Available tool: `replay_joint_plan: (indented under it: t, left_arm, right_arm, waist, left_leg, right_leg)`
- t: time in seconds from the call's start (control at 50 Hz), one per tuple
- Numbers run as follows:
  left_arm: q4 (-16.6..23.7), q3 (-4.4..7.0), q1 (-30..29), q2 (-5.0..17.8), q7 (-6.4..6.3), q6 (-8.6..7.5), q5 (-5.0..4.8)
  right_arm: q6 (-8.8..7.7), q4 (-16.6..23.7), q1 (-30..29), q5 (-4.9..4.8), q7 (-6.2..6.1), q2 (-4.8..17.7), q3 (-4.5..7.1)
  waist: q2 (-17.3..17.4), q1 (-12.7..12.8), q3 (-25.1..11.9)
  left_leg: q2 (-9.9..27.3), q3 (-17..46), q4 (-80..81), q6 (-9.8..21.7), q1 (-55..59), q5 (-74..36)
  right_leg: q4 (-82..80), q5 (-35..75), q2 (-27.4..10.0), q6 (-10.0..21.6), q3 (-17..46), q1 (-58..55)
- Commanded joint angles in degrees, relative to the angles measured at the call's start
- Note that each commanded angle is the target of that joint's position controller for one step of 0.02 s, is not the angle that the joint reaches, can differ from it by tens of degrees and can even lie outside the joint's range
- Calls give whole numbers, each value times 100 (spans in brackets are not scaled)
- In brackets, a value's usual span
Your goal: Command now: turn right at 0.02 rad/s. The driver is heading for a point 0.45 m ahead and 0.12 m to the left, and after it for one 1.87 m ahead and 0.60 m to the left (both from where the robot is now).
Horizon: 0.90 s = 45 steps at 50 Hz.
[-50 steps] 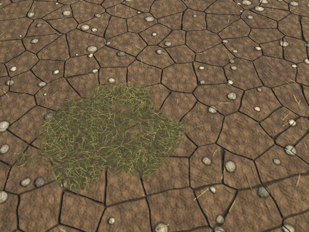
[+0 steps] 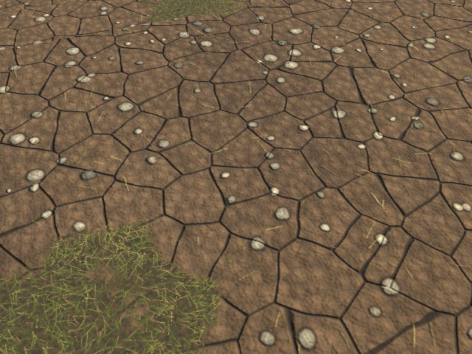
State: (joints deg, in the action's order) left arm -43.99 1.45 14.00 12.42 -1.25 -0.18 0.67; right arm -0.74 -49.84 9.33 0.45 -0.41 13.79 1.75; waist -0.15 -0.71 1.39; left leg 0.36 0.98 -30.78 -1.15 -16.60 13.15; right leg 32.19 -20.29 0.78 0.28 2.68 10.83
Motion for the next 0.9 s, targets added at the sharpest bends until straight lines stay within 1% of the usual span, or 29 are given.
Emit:
replay_joint_plan:
  t: [0.02, 0.24, 0.46, 0.48, 0.5, 0.52, 0.54, 0.56, 0.58, 0.6, 0.62, 0.64, 0.66, 0.68, 0.7, 0.72, 0.74, 0.76, 0.78, 0.8, 0.82, 0.84, 0.86, 0.88, 0.9]
  left_arm:
    - [244, 177, 120, 646, -14, -74, -10]
    - [-191, 183, 222, 614, -31, -110, -21]
    - [-718, 142, 355, 576, -59, -122, -29]
    - [-817, 138, 472, 555, -66, -113, -33]
    - [-869, 174, 526, 658, -79, -93, -65]
    - [-863, 231, 540, 841, -95, -79, -100]
    - [-862, 274, 662, 995, -105, -92, -132]
    - [-871, 336, 713, 1190, -111, -140, -168]
    - [-889, 365, 722, 1243, -119, -208, -185]
    - [-892, 353, 690, 1162, -114, -282, -165]
    - [-882, 343, 645, 1078, -97, -331, -174]
    - [-870, 343, 569, 1043, -78, -347, -214]
    - [-854, 348, 436, 1052, -59, -341, -253]
    - [-830, 351, 252, 1077, -38, -313, -279]
    - [-817, 345, 227, 1069, -20, -294, -255]
    - [-771, 299, 116, 953, -13, -314, -217]
    - [-616, 172, -21, 516, 7, -361, -147]
    - [-424, 172, -9, 408, -18, -458, -226]
    - [-452, 238, 4, 689, 1, -528, -361]
    - [-481, 253, -34, 767, 51, -579, -396]
    - [-541, 275, -26, 766, 55, -602, -343]
    - [-541, 317, -113, 814, 55, -603, -269]
    - [-557, 337, -135, 793, 83, -581, -224]
    - [-569, 331, -157, 704, 112, -554, -205]
    - [-542, 323, -258, 634, 127, -525, -183]
  right_arm:
    - [-29, 168, -108, -17, -54, 589, 135]
    - [89, -401, -204, -39, -150, 601, 174]
    - [128, -898, -175, -41, -202, 555, 183]
    - [135, -981, -74, -41, -204, 488, 167]
    - [141, -1019, -67, -68, -207, 482, 172]
    - [124, -1003, -134, -96, -206, 490, 182]
    - [64, -905, -335, -107, -190, 497, 183]
    - [-35, -776, -534, -136, -149, 450, 166]
    - [-141, -686, -654, -176, -102, 441, 161]
    - [-234, -651, -670, -217, -52, 477, 176]
    - [-318, -629, -645, -245, -1, 493, 179]
    - [-392, -633, -581, -259, 50, 478, 175]
    - [-447, -699, -419, -257, 91, 443, 180]
    - [-475, -897, -1, -243, 115, 411, 206]
    - [-460, -1175, 584, -209, 117, 470, 274]
    - [-436, -1358, 1200, -187, 109, 597, 351]
    - [-428, -1445, 1934, -169, 61, 1072, 462]
    - [-485, -1512, 2351, -117, 137, 1346, 456]
    - [-566, -1357, 1709, -89, 147, 990, 312]
    - [-611, -1161, 1215, -96, 161, 734, 235]
    - [-624, -1031, 905, -79, 187, 698, 196]
    - [-621, -975, 808, -78, 200, 616, 150]
    - [-588, -994, 894, -54, 192, 485, 98]
    - [-562, -1033, 1078, -40, 168, 472, 79]
    - [-541, -1069, 1241, -39, 134, 522, 74]
  waist:
    - [3, 17, -299]
    - [-33, -7, -179]
    - [-16, -13, -24]
    - [-74, -7, -131]
    - [-193, 30, -17]
    - [-431, 96, 183]
    - [-695, 214, 442]
    - [-989, 287, 712]
    - [-1054, 312, 955]
    - [-1019, 293, 1064]
    - [-928, 259, 1053]
    - [-804, 197, 974]
    - [-705, 76, 829]
    - [-625, -151, 604]
    - [-549, -349, 333]
    - [-292, -616, 81]
    - [1090, -831, -210]
    - [1920, -795, -446]
    - [1078, -472, 16]
    - [755, -303, 345]
    - [548, -171, 428]
    - [464, -122, 488]
    - [507, -101, 415]
    - [559, -118, 358]
    - [516, -144, 338]
  left_leg:
    - [226, 244, 221, 164, 659, -1292]
    - [222, 247, 297, 136, 809, -1276]
    - [182, 211, 466, 106, 819, -1056]
    - [85, 97, 433, 106, 844, -510]
    - [-97, -96, 228, 116, 652, 329]
    - [-279, -302, -126, 128, 259, 1139]
    - [-335, -421, -581, 140, -303, 1423]
    - [-227, -402, -1089, 202, -762, 1269]
    - [24, -181, -1449, 301, -1132, 1193]
    - [200, -32, -1682, 389, -1531, 1395]
    - [331, 34, -1609, 476, -1763, 1572]
    - [383, 13, -1205, 541, -1643, 1545]
    - [311, -149, -604, 561, -1083, 1221]
    - [81, -451, 33, 514, -24, 442]
    - [-216, -641, 215, 396, 1042, -89]
    - [-115, -316, 336, 419, 1874, -72]
    - [1131, 1654, 1237, 902, 2626, 731]
    - [2114, 3968, 2134, 1670, 2955, 1443]
    - [2215, 3834, 2137, 1693, 2542, 1969]
    - [1963, 3133, 2171, 1479, 2174, 1939]
    - [1737, 2564, 2247, 1289, 1944, 1512]
    - [1560, 2061, 2297, 1158, 1796, 802]
    - [1346, 1596, 2330, 1049, 1678, 218]
    - [1228, 1294, 2342, 1035, 1673, -331]
    - [1177, 1093, 2353, 1080, 1712, -833]
  right_leg:
    - [-619, 1533, -315, 160, 303, 378]
    - [-793, 1603, -263, 135, 210, 328]
    - [-1007, 1294, -224, 126, 141, 335]
    - [-1113, 675, -199, 156, 133, 289]
    - [-1251, -320, -216, 269, 236, 347]
    - [-1481, -1477, -393, 476, 566, 421]
    - [-1869, -2393, -809, 749, 1171, 409]
    - [-2242, -2816, -1361, 1064, 1909, 388]
    - [-2452, -2706, -1744, 1312, 2402, 390]
    - [-2462, -2259, -1904, 1410, 2541, 126]
    - [-2378, -1783, -1925, 1389, 2436, -182]
    - [-2259, -1368, -1819, 1273, 2151, -339]
    - [-2111, -983, -1595, 1115, 1724, -223]
    - [-1892, -615, -1295, 952, 1241, 231]
    - [-1529, -222, -1015, 846, 915, 712]
    - [-743, 482, -720, 662, 535, 1154]
    - [1316, 280, -65, 206, -262, 2045]
    - [2772, -1230, 397, 90, -23, 2977]
    - [3580, -1006, -61, 228, 424, 3427]
    - [3680, -357, -347, 374, 407, 3566]
    - [3523, 171, -553, 429, 272, 3502]
    - [3237, 555, -710, 417, 208, 3408]
    - [3031, 814, -785, 375, 114, 3162]
    - [2884, 991, -791, 307, -7, 3077]
    - [2747, 1136, -784, 217, -109, 3139]
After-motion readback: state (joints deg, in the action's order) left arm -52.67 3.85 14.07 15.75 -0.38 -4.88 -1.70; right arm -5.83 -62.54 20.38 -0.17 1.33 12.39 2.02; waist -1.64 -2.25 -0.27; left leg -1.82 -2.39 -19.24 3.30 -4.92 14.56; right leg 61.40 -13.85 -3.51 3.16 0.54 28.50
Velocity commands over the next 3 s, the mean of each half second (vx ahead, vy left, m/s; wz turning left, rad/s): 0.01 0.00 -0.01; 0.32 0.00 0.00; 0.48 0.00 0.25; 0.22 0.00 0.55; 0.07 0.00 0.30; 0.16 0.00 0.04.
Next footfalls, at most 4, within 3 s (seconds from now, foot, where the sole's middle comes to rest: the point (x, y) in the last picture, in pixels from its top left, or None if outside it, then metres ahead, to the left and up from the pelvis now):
1.22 right None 0.48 -0.09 -0.77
1.74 left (182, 294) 0.70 0.19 -0.77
2.24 right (246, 263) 0.80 0.00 -0.77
2.56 left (183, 313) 0.64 0.19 -0.77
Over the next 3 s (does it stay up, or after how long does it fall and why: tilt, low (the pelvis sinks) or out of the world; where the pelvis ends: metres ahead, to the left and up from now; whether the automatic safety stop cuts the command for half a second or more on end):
stays up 0.79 0.12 0.00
